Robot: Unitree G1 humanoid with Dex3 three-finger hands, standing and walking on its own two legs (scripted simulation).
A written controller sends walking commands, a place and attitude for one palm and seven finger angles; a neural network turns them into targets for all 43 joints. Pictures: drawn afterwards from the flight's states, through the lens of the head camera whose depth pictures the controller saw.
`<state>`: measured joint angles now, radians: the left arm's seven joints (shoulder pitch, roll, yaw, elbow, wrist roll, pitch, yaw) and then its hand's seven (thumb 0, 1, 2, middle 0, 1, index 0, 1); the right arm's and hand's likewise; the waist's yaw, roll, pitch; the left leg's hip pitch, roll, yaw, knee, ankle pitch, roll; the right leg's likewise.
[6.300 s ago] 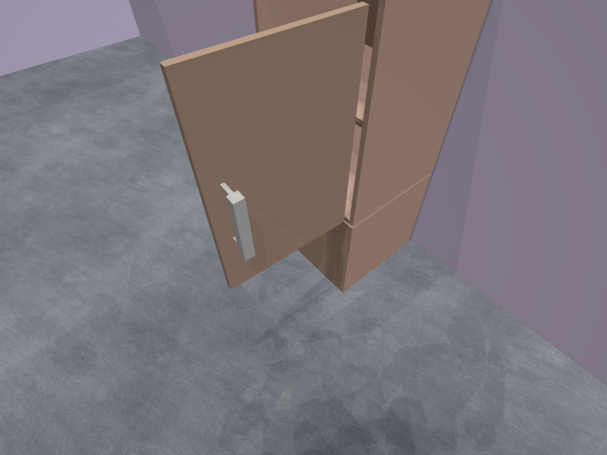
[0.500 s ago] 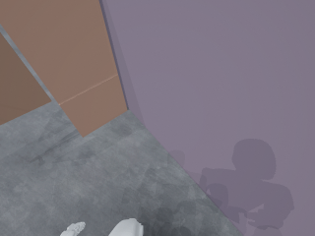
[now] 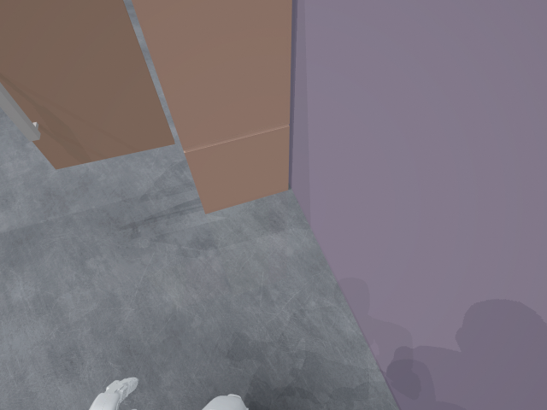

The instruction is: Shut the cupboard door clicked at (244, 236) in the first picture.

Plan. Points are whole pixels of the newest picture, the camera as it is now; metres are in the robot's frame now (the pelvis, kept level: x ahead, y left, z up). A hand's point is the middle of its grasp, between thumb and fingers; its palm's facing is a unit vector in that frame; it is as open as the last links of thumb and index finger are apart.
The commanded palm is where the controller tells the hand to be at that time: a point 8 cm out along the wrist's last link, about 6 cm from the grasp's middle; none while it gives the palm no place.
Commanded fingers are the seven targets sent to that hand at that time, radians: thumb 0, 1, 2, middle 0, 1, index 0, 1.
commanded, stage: turn to face it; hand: left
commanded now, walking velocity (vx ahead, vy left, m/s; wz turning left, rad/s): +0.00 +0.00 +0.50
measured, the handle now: (15, 106) +0.78 +0.73 -0.07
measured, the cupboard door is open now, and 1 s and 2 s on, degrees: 87 87 87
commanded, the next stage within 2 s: take the last steps up to it in 0.38 s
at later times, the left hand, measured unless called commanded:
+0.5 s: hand out of the picture +0.02 +0.21 -0.16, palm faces +0.27 -0.93 -0.24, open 7.4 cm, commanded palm none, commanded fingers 0.00 0.90 0.90 -0.20 -0.30 -0.20 -0.30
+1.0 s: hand out of the picture -0.04 +0.20 -0.17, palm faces +0.46 -0.87 -0.16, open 7.4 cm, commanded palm none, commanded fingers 0.00 0.90 0.90 -0.20 -0.30 -0.20 -0.30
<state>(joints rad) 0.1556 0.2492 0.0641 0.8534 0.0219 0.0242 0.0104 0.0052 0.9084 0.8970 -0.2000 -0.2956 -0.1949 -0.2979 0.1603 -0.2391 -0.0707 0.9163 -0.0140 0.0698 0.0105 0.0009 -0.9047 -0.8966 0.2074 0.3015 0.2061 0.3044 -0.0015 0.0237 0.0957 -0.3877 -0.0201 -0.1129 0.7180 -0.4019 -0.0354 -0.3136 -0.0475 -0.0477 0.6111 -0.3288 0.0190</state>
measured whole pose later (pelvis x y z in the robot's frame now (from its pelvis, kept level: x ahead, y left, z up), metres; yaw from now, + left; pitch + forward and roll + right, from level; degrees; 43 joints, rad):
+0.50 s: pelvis +0.02 +0.00 +0.01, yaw +13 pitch +0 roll +0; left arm 0.19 0.24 0.06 0.96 0.01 0.06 0.01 0.01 0.91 0.90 -0.20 -0.30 -0.19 -0.30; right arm 0.12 -0.19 -0.03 0.94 -0.02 0.03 -0.01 0.00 -0.91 -0.90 0.21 0.30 0.20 0.30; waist 0.03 -0.03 0.11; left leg -0.26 0.00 -0.01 0.52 -0.27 0.01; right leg -0.39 -0.07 -0.05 0.89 -0.49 0.06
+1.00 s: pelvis +0.09 +0.07 +0.00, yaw +22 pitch +1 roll +0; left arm 0.40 0.17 0.06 1.09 0.03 -0.01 -0.01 0.00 0.90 0.90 -0.20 -0.30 -0.20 -0.30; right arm 0.12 -0.22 -0.05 0.96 -0.02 -0.01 0.04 0.00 -0.91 -0.90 0.20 0.30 0.20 0.30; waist 0.05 -0.04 0.08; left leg -0.38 0.03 0.11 0.56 -0.18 0.02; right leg -0.14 -0.19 -0.14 0.66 -0.46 0.08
